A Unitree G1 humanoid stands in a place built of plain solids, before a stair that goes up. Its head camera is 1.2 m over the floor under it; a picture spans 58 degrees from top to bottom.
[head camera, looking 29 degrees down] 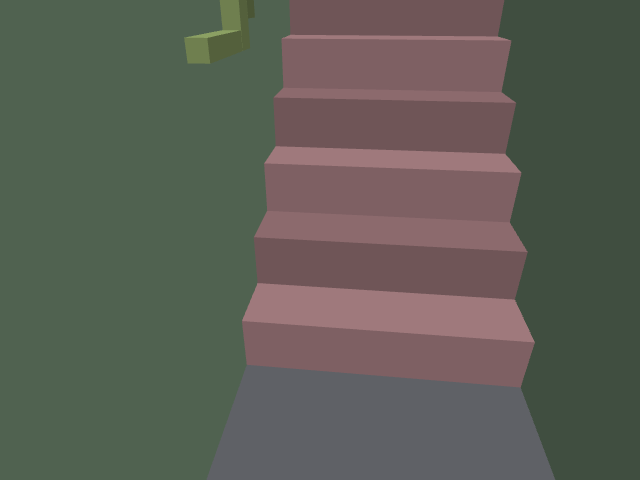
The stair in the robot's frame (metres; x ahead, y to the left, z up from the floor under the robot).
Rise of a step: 0.21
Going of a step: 0.23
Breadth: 1.09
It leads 6 degrees to the right of straight ahead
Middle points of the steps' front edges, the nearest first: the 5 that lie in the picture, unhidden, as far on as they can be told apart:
1.14 -0.22 0.21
1.37 -0.24 0.42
1.61 -0.27 0.63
1.84 -0.29 0.84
2.07 -0.32 1.05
